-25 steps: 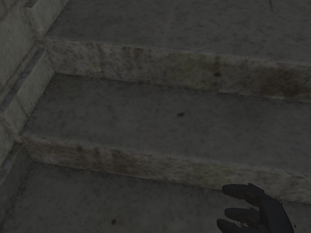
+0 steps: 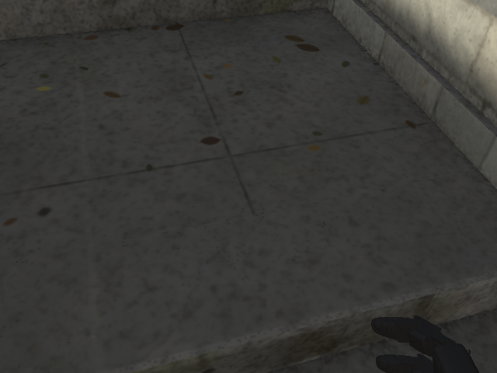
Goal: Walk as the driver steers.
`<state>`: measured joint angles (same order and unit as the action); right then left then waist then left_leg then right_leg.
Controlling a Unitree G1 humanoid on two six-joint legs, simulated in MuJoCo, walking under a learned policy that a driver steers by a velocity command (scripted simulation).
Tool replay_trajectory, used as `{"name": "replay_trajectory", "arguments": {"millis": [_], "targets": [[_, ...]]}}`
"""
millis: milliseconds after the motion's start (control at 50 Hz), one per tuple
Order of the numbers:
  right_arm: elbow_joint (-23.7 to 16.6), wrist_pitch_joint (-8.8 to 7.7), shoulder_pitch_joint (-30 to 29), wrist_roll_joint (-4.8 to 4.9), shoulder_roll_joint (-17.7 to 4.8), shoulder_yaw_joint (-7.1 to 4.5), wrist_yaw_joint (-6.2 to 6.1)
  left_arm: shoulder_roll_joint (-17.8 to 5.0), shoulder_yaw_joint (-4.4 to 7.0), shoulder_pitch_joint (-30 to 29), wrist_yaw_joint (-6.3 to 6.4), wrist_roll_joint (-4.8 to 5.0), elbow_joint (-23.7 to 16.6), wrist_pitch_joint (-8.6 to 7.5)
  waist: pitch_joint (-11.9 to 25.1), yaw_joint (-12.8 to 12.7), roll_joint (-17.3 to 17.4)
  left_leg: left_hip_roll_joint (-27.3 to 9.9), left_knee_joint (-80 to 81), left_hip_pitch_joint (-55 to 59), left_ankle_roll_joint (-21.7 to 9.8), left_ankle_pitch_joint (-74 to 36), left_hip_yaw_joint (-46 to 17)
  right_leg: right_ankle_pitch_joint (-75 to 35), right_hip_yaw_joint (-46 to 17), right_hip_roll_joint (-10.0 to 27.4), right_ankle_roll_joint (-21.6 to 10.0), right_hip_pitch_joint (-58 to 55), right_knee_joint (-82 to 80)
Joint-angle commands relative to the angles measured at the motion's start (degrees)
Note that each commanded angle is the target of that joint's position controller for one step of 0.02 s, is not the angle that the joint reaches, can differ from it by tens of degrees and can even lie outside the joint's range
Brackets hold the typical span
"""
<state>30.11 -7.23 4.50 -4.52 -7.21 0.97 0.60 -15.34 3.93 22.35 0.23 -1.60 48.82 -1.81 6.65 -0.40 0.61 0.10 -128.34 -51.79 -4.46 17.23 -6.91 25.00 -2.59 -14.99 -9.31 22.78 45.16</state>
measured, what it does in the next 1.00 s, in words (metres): climbs: left foot 0.17 m higher, then right foot 0.17 m higher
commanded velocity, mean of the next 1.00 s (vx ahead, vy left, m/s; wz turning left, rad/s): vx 1.00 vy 0.00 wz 0.05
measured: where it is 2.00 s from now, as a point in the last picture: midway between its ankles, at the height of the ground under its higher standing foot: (174, 42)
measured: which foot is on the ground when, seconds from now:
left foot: up 0.00-0.16, down 0.18-0.60, up 0.62-1.00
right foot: down 0.00-0.18, up 0.20-0.56, down 0.58-1.00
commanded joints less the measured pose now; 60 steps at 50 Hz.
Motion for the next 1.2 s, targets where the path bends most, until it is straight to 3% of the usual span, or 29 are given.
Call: {"name": "replay_trajectory", "arguments": {"millis": [20, 60, 100, 140, 160, 180, 200, 220, 280, 320, 360, 420, 460, 520, 540, 580, 600, 620, 640, 700, 740, 840, 940, 1020, 1040, 1060, 1080, 1100, 1200], "targets": [[-11.92, 1.40, -11.93, 0.38, 2.83, 3.14, -2.28, -1.47, -0.88, 0.92, -0.90, -0.58, 0.74, -4.42, -14.82, 1.65, 0.70, -0.44, -7.47, -24.47, -0.74, 18.55, 5.26, -16.32, -23.14, 15.57, -5.86, 2.44, -30.64], [-17.70, 1.54, -20.79, -1.06, 4.98, 5.09, -3.04, -2.78, -0.88, 3.85, -1.05, -0.23, 2.79, -5.42, -16.23, 1.42, 0.64, -3.69, 6.97, -23.72, -2.28, 22.93, 4.84, -17.67, -19.26, 14.22, -3.77, 6.44, -35.19], [-15.59, 2.26, -11.58, 0.58, -1.37, 3.29, -2.67, -4.60, 0.08, -6.22, 0.29, 1.94, -2.75, -3.49, -7.79, 5.88, 5.65, -3.02, 42.92, 24.66, 0.43, 9.02, 15.28, -43.36, -13.15, 11.69, -4.76, 27.92, -45.14], [-9.26, 2.31, 2.35, 3.22, -4.36, 0.32, -4.25, -12.74, 3.33, -7.36, 0.74, 4.77, -4.62, -5.04, 12.95, 13.02, -0.49, 2.79, 50.72, 56.70, 1.51, 0.24, 12.95, -95.67, -13.42, 14.46, -5.65, 19.59, -27.58], [-6.55, 3.08, 12.57, 3.16, -7.50, -1.46, -4.93, -18.18, 5.76, -11.00, 0.43, 4.14, -6.78, -6.66, 18.04, 17.85, -6.70, 2.54, 63.57, 55.27, 1.31, 4.11, 10.77, -113.84, -13.88, 16.87, -3.30, 6.49, -12.72], [-0.81, 2.57, 23.72, 3.21, -11.50, -3.57, -4.20, -13.81, 5.55, -13.79, -0.62, 2.06, -8.41, -8.43, 21.21, 21.32, -4.84, 2.92, 73.75, 57.75, 0.82, 5.74, 10.34, -109.39, -15.34, 15.92, -1.84, 0.08, 5.30], [4.12, 1.81, 24.20, 2.85, -14.61, -4.62, -3.27, -3.58, 3.58, -16.63, -2.29, -0.91, -9.65, -9.80, 14.83, 18.14, 13.32, -3.99, 86.20, 58.09, -3.40, -6.90, -3.30, -35.24, -12.41, 4.67, 2.53, 7.25, 31.28], [4.13, 1.72, 13.22, 1.81, -14.68, -5.20, -3.39, 3.44, 1.64, -4.47, -2.18, -1.07, -13.56, -8.92, 18.86, 4.48, 25.94, -20.05, 102.49, 56.89, -10.27, -13.22, -39.55, -15.87, -15.92, 1.34, 4.19, 20.33, 53.85], [11.49, 0.30, 8.39, 3.10, 0.31, -2.55, -1.45, 6.33, -1.04, -12.04, -3.09, -3.23, -16.47, -4.98, -1.69, -1.33, -1.53, -15.59, 104.69, 43.47, -8.36, 14.09, -26.63, -17.36, -8.16, 9.26, 1.41, 35.27, 71.27], [21.72, -0.43, 19.92, 2.50, 1.69, -2.94, -0.48, 12.44, -3.82, -18.25, -2.01, -2.19, -18.57, -2.74, -7.09, 0.36, -1.33, -11.25, 104.47, 43.22, -4.85, 1.56, -11.85, -11.25, -8.86, 8.00, -1.40, 46.55, 83.82], [23.58, -1.91, 20.53, 2.98, 2.50, -2.54, 0.47, 11.93, -4.21, -18.91, -1.33, -0.60, -19.54, -0.98, -10.81, -2.49, -0.79, -11.73, 107.12, 39.06, -2.80, -10.98, -3.97, -6.78, -10.17, 7.85, -1.88, 49.10, 82.15], [24.63, -3.06, 19.50, 2.51, -3.13, -2.79, 0.62, 10.43, -4.26, -29.02, -0.50, -0.82, -24.65, 0.66, -14.22, -3.31, 3.76, -11.04, 118.03, 30.71, -3.80, -23.86, 2.28, 1.33, -1.89, 6.92, -1.07, 48.30, 78.58], [27.29, -2.85, 25.77, 4.67, -6.03, -2.92, -0.51, 11.94, -5.87, -35.25, 0.31, -1.33, -27.92, -0.01, -16.68, -3.05, 2.16, -12.16, 122.49, 39.91, -6.36, -24.16, 0.54, 9.34, 4.29, 12.37, -0.65, 60.38, 77.12], [27.07, -0.53, 29.39, 6.77, -6.75, -2.35, -3.42, 12.93, -8.66, -37.77, -2.28, 1.23, -31.45, -1.90, -8.10, -1.38, -4.54, -7.54, 134.50, 29.03, -7.27, -40.66, 6.83, -4.24, 13.00, 16.77, -0.51, 15.42, 30.71], [25.04, -1.57, 31.89, 8.41, -11.35, -2.45, -3.43, 10.17, -6.97, -31.77, -2.25, 2.34, -28.32, -2.22, 2.32, -3.03, -4.56, -10.97, 126.74, 25.99, -8.43, -81.13, 5.40, -3.26, 17.79, 8.72, 0.72, -7.35, 32.34], [21.09, -2.89, 24.09, 6.47, -26.59, -7.14, -1.95, 1.63, -1.93, -7.12, -0.07, 1.81, -23.03, 0.41, 17.65, -17.36, 10.34, -14.59, 98.14, 44.61, -7.98, -110.80, 2.22, 4.97, 8.41, 7.52, 1.64, -17.13, 19.67], [17.31, -3.70, 20.15, 6.50, -25.13, -8.20, -0.98, -5.70, 0.63, -1.36, 0.42, -0.24, -22.39, 0.60, 24.13, -18.91, 9.41, -12.79, 76.92, 41.25, -5.33, -106.66, 0.15, 15.38, -6.21, 14.06, -1.43, -23.84, 14.91], [12.56, -4.69, 17.01, 7.74, -16.78, -7.53, 1.60, -11.16, 2.95, 2.29, 0.93, -1.86, -19.41, 0.36, 24.55, -17.09, -8.91, 1.92, 48.98, 23.31, -2.95, -48.01, -1.31, 33.54, -41.47, 29.10, -5.67, -29.08, -11.28], [10.75, -4.92, 17.51, 5.05, -13.07, -8.14, 2.76, -7.82, 2.62, -4.33, 0.57, -0.83, -17.58, 0.28, 20.80, -11.65, -11.87, 5.69, 26.17, 11.81, -2.93, -15.08, -4.63, 22.38, -58.50, 33.22, -6.88, -27.66, -25.84], [3.20, -0.59, 9.80, 1.95, 0.94, -3.71, 0.64, 5.54, -0.59, -8.77, 0.32, 0.30, -5.67, -3.67, -3.07, -1.18, 6.34, -3.29, 17.59, -1.15, -3.95, -10.12, -2.04, 4.84, -29.27, 32.01, -4.36, -8.64, -20.09], [-0.06, 2.28, 7.33, 2.97, 3.06, -2.02, 0.60, 10.00, -1.72, -3.22, 1.32, -1.67, 0.47, -5.93, -6.70, -0.11, -1.65, -3.76, 14.38, -6.55, -4.30, -1.59, -5.81, -6.46, -25.81, 32.19, -3.12, -10.58, -18.93], [-1.80, 6.48, 2.38, 2.40, -6.54, -3.73, 2.50, 1.08, -0.71, -7.74, 1.62, -0.11, 1.66, -8.48, -14.65, 5.02, 0.36, -5.79, 53.41, -2.04, -3.20, -5.62, 0.36, -15.50, 2.70, 28.22, 4.27, -6.59, -39.18], [-1.22, 6.31, -3.95, 2.36, -7.75, -3.21, 4.90, -8.63, 0.69, -0.47, 1.38, 0.67, 1.69, -8.65, -10.44, 1.71, -1.28, -0.58, 82.13, 21.84, -4.29, -17.21, 16.97, -51.33, 18.63, 25.20, 4.72, -16.83, -41.01], [5.80, 5.36, 17.95, 3.29, -16.75, -7.37, 2.91, -13.29, 2.51, -0.40, 1.44, -0.22, -2.27, -4.00, 2.66, 12.32, -9.14, 7.15, 89.72, 45.55, -8.81, -9.22, 17.60, -83.83, 17.05, 28.74, 6.04, -24.38, -2.52], [9.05, 5.21, 25.33, 2.84, -19.62, -9.28, 1.91, -13.27, 2.81, -2.80, 1.14, -0.12, -4.84, -3.60, 4.34, 15.75, -4.87, 6.22, 94.17, 60.50, -10.70, -6.70, 11.92, -64.72, 16.52, 25.21, 6.98, -10.79, 18.03], [8.92, 5.73, 19.34, 3.20, -23.36, -10.21, 1.29, -3.44, 0.76, -4.30, 0.33, -1.46, -8.22, -3.98, -0.44, 7.93, 8.66, -3.55, 89.66, 67.13, -11.52, -15.86, -4.05, -1.08, 13.84, 15.36, 8.39, 11.42, 40.07], [5.52, 6.69, 16.44, 2.24, -28.08, -10.79, 0.84, -5.02, 0.39, -1.57, 0.33, 0.06, -14.43, -4.83, 12.84, 4.47, 9.85, -12.04, 101.15, 77.84, -22.56, -8.06, -29.69, 1.10, 3.36, 12.82, 10.06, 24.52, 52.75], [4.84, 6.78, 17.83, 2.58, -25.86, -10.60, 0.07, -6.36, -0.08, -6.14, 0.02, -0.49, -15.56, -6.31, 12.04, 6.22, 2.49, -13.21, 109.24, 74.02, -21.61, -1.55, -34.88, -4.58, -1.62, 15.93, 9.85, 27.04, 51.21], [8.67, 3.34, 16.26, 3.90, -18.33, -7.30, -1.27, -5.03, -1.95, -9.09, 0.49, -2.66, -16.79, -3.21, -6.25, -1.87, -7.03, -6.46, 114.54, 39.29, -17.30, -8.09, -22.54, 0.23, -2.65, 22.36, 12.11, 19.46, 31.18]]}}
Keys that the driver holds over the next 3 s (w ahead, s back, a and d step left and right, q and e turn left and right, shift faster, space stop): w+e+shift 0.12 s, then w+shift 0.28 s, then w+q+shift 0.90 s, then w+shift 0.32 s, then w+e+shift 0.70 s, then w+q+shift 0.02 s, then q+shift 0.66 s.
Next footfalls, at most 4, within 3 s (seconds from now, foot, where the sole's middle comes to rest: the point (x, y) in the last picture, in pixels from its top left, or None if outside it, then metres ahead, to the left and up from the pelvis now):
0.18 left None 0.34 0.16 -0.57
0.58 right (304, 267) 0.66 -0.10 -0.40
1.04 left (218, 143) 1.10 0.12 -0.40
1.46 right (231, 61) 1.57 0.10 -0.40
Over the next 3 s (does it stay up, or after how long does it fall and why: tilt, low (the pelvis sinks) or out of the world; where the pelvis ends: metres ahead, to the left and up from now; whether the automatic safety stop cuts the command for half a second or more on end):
stays up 2.45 0.40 0.73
